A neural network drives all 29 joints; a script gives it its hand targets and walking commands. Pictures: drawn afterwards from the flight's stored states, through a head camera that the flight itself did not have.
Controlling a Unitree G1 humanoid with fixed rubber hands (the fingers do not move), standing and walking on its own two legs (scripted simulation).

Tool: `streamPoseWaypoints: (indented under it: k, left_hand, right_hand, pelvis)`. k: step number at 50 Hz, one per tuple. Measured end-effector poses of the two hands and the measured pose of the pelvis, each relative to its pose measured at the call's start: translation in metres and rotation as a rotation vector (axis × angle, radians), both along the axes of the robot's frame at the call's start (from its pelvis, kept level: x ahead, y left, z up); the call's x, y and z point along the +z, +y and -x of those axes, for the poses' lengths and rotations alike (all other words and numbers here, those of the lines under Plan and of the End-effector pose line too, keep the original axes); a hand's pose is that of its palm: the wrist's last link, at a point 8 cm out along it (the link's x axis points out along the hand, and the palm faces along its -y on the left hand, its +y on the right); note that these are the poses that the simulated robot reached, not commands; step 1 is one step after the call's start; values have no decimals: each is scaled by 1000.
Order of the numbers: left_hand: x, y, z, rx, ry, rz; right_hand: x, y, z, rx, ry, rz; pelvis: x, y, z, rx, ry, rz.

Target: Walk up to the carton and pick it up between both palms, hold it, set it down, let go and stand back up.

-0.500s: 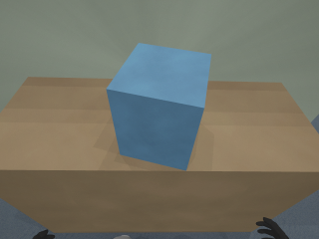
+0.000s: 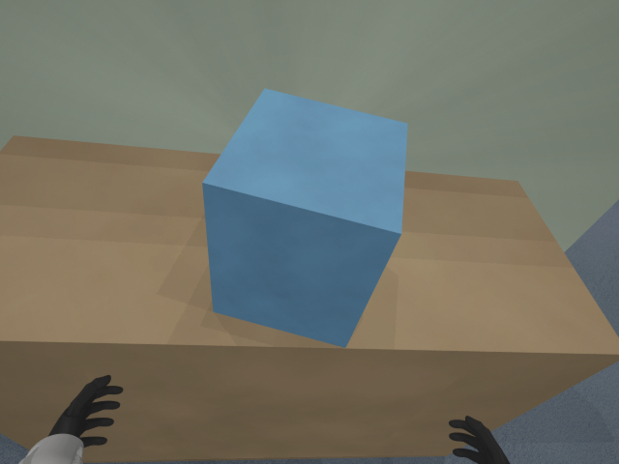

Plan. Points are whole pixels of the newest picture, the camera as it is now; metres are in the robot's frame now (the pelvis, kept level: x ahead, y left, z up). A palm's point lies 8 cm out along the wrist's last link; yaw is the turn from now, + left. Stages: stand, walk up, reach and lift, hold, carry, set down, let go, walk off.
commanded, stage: reach and lift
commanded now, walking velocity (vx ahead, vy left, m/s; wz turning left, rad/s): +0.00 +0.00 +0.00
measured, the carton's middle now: (306, 221) +0.42 +0.02 +0.09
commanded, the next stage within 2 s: none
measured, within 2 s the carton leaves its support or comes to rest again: neither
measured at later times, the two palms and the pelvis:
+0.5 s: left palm (52, 422) +0.17 +0.28 -0.01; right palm (504, 455) +0.16 -0.24 +0.00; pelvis +0.00 +0.00 +0.02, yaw +0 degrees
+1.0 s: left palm (62, 390) +0.19 +0.26 +0.04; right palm (491, 448) +0.15 -0.19 +0.06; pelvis +0.00 +0.01 +0.03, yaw -2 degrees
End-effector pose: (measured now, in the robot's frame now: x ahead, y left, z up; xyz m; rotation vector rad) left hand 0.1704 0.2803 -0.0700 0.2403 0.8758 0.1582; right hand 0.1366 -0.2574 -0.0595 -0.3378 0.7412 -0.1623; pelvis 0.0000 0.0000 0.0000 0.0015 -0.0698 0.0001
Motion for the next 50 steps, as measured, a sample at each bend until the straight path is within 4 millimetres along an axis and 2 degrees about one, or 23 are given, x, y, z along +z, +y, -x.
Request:
streamPoseWaypoints:
  k: [5, 10, 13, 19, 24, 29, 36, 44, 50]
  left_hand:
    - [20, 11, -13, 5, -38, -28]
    - [39, 17, -18, -1, -70, -58]
    - [47, 15, -19, -19, -99, -59]
    - [55, 7, -13, -56, -148, -38]
    - [58, 1, -5, -81, -186, -16]
    - [61, -4, -1, -100, -218, -6]
    - [82, -11, -12, -123, -331, 36]
    - [88, -11, -13, -124, -357, 76]
    - [109, -20, -22, -152, -462, 100]
  right_hand:
    - [9, 10, -13, 8, -42, -19]
    - [11, 17, -17, 11, -51, -41]
    - [17, 18, -21, 10, -78, -38]
    - [43, 17, -28, 4, -193, -18]
    - [58, 19, -23, -32, -268, -19]
    - [61, 30, -7, -99, -288, -63]
    - [73, 50, 6, -156, -322, -122]
    - [102, 66, -5, -147, -406, -147]
    - [118, 70, -14, -150, -445, -168]
  pelvis:
    - [8, 7, -10, -3, -32, 11]
    - [15, 12, -13, -4, -35, 15]
    - [18, 12, -11, -4, -29, 13]
    - [23, 9, -7, -5, -36, 7]
    - [25, 5, -4, -5, -59, 2]
    - [25, 4, -1, -6, -76, 1]
    - [25, 7, 2, -15, -81, 1]
    - [25, 12, 2, -28, -79, 3]
    - [26, 13, 2, -29, -77, 4]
